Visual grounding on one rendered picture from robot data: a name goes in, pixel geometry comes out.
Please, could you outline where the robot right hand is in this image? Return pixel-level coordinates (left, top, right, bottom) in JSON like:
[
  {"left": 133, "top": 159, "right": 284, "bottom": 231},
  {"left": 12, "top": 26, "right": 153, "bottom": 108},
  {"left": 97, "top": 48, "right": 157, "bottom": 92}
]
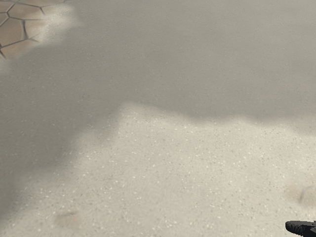
[{"left": 285, "top": 220, "right": 316, "bottom": 237}]

